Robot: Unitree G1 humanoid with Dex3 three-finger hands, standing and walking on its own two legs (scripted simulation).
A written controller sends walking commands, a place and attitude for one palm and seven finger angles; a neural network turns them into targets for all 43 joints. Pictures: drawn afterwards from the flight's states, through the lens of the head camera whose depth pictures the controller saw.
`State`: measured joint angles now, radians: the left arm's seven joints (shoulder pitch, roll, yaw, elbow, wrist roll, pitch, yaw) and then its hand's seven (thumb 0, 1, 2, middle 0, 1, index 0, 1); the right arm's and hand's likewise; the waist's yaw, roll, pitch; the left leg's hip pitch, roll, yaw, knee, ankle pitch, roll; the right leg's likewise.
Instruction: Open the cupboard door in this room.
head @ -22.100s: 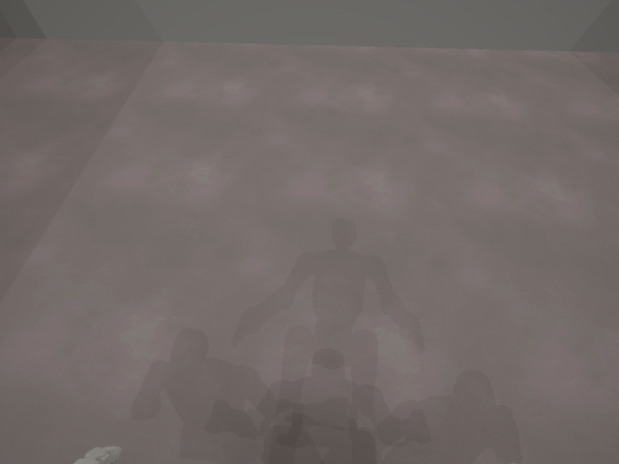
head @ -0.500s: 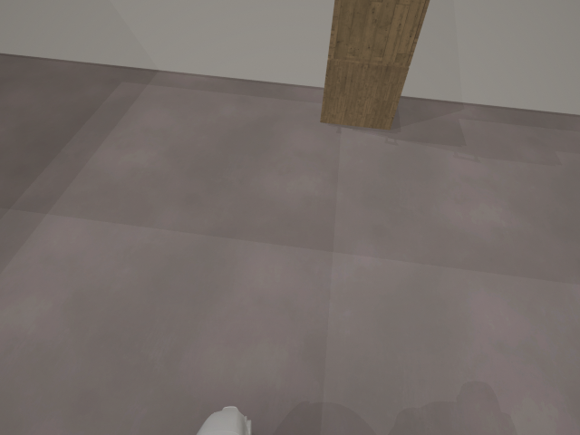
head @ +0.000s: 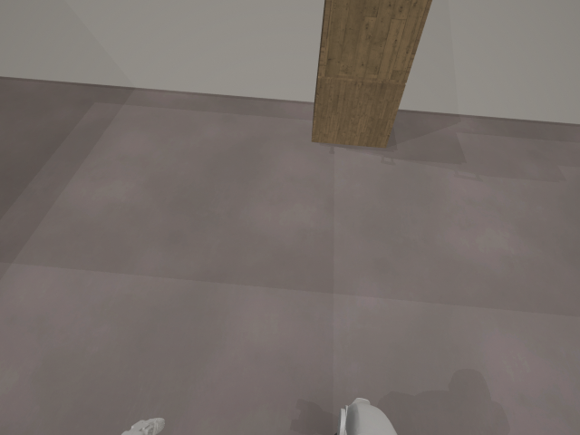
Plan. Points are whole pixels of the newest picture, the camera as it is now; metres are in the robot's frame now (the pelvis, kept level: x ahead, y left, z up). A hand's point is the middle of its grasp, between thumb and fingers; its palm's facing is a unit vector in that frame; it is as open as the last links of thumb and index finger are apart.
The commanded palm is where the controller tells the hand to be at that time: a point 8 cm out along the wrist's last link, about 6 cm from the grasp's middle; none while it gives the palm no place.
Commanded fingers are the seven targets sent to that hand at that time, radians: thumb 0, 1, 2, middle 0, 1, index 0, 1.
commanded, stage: turn or walk to find it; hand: left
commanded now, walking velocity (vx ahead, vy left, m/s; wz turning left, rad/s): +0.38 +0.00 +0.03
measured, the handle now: out of the picture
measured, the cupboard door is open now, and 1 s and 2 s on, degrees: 0 0 0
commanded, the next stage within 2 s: stand and wait in 1.02 s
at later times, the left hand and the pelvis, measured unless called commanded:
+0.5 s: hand (212, 399) +0.20 +0.13 -0.16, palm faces +0.11 -0.97 -0.24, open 7.2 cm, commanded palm none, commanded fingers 0.00 0.90 0.90 -0.20 -0.30 -0.20 -0.30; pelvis +0.23 -0.06 +0.00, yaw +3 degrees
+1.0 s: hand (208, 244) +0.51 +0.19 -0.17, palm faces +0.09 -0.98 -0.18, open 7.3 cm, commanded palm none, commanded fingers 0.00 0.90 0.90 -0.20 -0.30 -0.20 -0.30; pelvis +0.45 +0.00 +0.00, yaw +2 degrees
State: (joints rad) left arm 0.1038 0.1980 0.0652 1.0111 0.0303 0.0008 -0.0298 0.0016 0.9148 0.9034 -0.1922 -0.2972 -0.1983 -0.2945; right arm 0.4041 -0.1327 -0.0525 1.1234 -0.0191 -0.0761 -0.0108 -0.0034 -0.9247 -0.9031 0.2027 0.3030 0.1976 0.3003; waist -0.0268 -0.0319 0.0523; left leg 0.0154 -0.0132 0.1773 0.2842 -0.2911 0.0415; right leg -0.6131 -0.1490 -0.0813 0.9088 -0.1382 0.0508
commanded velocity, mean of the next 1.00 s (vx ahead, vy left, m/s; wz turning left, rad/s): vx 0.38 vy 0.00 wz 0.04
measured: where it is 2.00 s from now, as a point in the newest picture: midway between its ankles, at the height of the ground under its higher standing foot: (293, 313)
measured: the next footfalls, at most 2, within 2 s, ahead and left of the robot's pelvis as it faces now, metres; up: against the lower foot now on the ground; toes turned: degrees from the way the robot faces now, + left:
right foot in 0.16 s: +0.24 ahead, -0.14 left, +0.00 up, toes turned -9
left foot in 0.70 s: +0.44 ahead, +0.10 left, +0.00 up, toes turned +13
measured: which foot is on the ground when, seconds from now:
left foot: down 0.00-0.16, up 0.18-0.68, down 0.70-1.00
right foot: up 0.00-0.14, down 0.16-0.70, up 0.72-1.00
